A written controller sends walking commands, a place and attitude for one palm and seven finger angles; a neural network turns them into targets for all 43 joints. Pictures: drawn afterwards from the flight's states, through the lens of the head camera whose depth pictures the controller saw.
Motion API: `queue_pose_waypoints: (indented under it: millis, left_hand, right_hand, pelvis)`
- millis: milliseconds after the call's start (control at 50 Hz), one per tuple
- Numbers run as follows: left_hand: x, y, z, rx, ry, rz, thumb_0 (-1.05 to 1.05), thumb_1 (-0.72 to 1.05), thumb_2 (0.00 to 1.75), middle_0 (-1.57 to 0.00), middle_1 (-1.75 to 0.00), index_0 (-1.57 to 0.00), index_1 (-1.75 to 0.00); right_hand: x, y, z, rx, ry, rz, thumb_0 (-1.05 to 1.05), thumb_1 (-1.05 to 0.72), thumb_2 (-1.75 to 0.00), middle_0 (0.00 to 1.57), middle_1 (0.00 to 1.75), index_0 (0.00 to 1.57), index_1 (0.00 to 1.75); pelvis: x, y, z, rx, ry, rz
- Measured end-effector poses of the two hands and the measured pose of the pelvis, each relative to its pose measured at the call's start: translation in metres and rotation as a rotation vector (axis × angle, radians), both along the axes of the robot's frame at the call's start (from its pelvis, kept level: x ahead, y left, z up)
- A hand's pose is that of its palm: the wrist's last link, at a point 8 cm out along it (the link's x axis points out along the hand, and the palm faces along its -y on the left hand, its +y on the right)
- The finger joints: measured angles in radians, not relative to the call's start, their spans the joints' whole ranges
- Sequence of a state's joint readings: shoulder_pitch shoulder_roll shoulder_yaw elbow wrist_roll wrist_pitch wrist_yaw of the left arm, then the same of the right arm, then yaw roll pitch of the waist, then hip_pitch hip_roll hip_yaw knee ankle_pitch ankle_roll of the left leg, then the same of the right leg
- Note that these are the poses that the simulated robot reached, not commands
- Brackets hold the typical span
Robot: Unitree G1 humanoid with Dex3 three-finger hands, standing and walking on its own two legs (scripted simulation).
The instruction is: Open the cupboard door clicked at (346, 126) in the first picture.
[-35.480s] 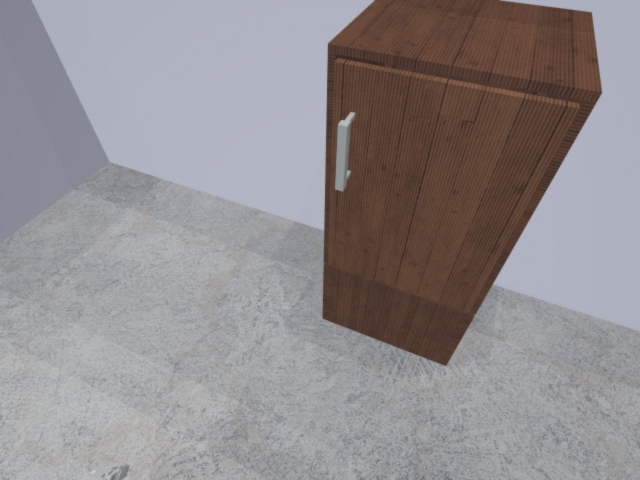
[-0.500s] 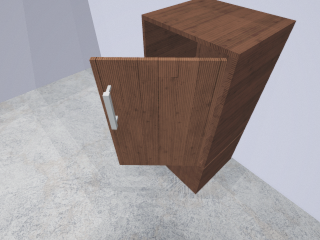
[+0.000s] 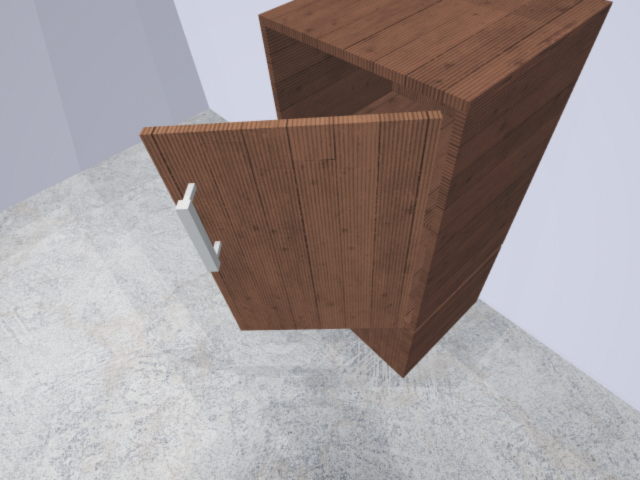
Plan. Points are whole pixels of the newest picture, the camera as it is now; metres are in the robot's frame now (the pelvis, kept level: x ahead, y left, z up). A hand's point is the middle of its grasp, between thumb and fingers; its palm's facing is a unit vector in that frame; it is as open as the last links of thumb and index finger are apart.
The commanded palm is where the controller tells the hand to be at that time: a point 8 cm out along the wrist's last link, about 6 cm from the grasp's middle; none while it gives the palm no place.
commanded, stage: come to a stop and stand still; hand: left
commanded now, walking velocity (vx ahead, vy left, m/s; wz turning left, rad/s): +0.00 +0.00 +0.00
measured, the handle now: (202, 229) +0.48 +0.23 +0.01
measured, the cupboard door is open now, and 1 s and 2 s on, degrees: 47 47 47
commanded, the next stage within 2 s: look again from close up in 0.52 s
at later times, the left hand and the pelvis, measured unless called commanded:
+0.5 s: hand out of the picture +0.05 +0.16 -0.16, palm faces +0.03 -0.97 -0.24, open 7.3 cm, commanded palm none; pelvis +0.01 -0.03 +0.00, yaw +1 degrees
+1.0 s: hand out of the picture +0.01 +0.17 -0.17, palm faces +0.03 -0.98 -0.22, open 7.3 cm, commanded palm none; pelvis +0.00 -0.01 +0.00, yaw +0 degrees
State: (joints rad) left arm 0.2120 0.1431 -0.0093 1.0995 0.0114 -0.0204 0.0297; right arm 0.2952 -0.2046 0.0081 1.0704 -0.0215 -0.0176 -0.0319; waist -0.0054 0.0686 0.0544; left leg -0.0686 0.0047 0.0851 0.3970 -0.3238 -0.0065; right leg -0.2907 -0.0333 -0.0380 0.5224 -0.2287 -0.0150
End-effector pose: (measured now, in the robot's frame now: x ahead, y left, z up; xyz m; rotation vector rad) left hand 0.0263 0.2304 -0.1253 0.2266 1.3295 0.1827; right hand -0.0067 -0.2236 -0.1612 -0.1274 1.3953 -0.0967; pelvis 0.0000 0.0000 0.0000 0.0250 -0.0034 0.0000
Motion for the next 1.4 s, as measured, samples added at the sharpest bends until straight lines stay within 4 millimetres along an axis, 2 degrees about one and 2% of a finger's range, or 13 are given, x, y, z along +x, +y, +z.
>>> queue_pose_waypoints:
  millis: [120, 240, 380, 540, 660, 780, 1100, 1400]
  left_hand:
    - [0.032, -0.011, 0.0, -0.007, -0.059, -0.021, 0.01, 0.92, 0.9, -0.2, -0.3, -0.2, -0.3]
    - [0.043, -0.023, -0.001, -0.018, -0.082, -0.023, 0.01, 0.91, 0.9, -0.2, -0.3, -0.2, -0.3]
    - [0.033, -0.028, -0.004, -0.026, -0.064, 0.0, 0.0, 0.91, 0.9, -0.2, -0.3, -0.2, -0.3]
    - [0.007, -0.025, -0.007, -0.026, -0.011, 0.027, 0.0, 0.92, 0.9, -0.2, -0.3, -0.2, -0.3]
    - [-0.012, -0.023, -0.009, -0.039, 0.032, 0.044, 0.01, 0.91, 0.9, -0.2, -0.3, -0.2, -0.3]
    - [-0.021, -0.021, -0.012, -0.05, 0.053, 0.053, 0.01, 0.91, 0.9, -0.2, -0.3, -0.2, -0.3]
    - [-0.014, -0.009, -0.014, -0.05, 0.035, 0.039, 0.01, 0.92, 0.9, -0.2, -0.3, -0.2, -0.3]
    - [-0.004, -0.002, -0.014, -0.039, 0.009, 0.031, 0.01, 0.92, 0.9, -0.2, -0.3, -0.2, -0.3]
  right_hand:
    - [-0.006, -0.004, 0.001, 0.008, 0.034, -0.016, 0.01, -0.91, -0.9, 0.19, 0.3, 0.2, 0.3]
    - [-0.005, -0.008, 0.001, 0.011, 0.04, -0.025, 0.01, -0.91, -0.9, 0.19, 0.3, 0.2, 0.3]
    - [-0.001, -0.013, 0.004, 0.003, 0.031, -0.025, 0.01, -0.91, -0.9, 0.19, 0.3, 0.2, 0.3]
    - [-0.001, -0.016, 0.008, -0.009, 0.033, -0.017, 0.01, -0.91, -0.9, 0.19, 0.3, 0.2, 0.3]
    - [-0.006, -0.014, 0.011, -0.016, 0.046, -0.014, 0.01, -0.91, -0.9, 0.19, 0.3, 0.2, 0.3]
    - [-0.013, -0.007, 0.013, -0.018, 0.06, -0.016, 0.01, -0.91, -0.9, 0.19, 0.3, 0.2, 0.3]
    - [-0.02, 0.014, 0.013, -0.005, 0.063, -0.035, 0.01, -0.91, -0.9, 0.19, 0.3, 0.2, 0.3]
    - [-0.016, 0.013, 0.012, -0.021, 0.049, -0.048, 0.01, -0.91, -0.9, 0.2, 0.3, 0.2, 0.3]
  pelvis:
    - [0.006, -0.011, 0.0, -0.002, 0.002, 0.006]
    - [0.01, -0.019, 0.0, -0.006, 0.002, 0.008]
    - [0.01, -0.024, 0.001, -0.011, 0.001, 0.009]
    - [0.008, -0.026, 0.002, -0.017, -0.001, 0.011]
    - [0.006, -0.023, 0.003, -0.02, -0.001, 0.012]
    - [0.005, -0.018, 0.003, -0.021, -0.003, 0.011]
    - [0.004, -0.006, 0.002, -0.018, -0.011, 0.004]
    - [-0.001, -0.002, 0.001, -0.008, -0.009, -0.002]
